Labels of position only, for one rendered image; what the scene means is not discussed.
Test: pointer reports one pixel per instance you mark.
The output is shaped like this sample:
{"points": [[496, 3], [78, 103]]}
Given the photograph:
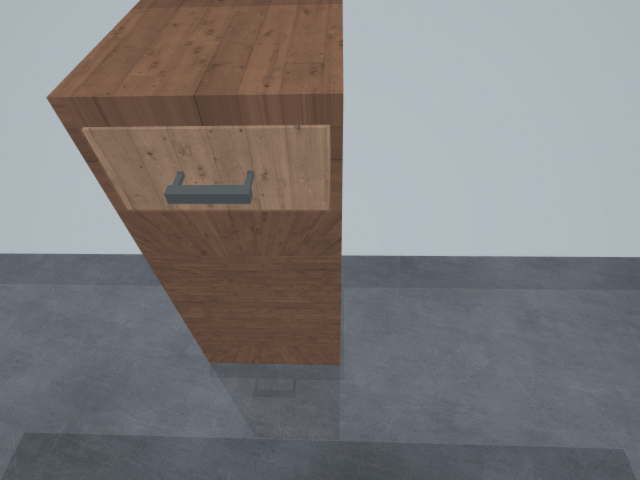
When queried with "drawer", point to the drawer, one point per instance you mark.
{"points": [[291, 163]]}

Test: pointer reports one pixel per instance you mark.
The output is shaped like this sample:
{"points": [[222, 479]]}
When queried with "cabinet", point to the cabinet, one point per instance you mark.
{"points": [[252, 286]]}

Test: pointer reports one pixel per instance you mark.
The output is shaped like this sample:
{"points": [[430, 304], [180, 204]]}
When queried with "handle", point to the handle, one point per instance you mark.
{"points": [[209, 194]]}

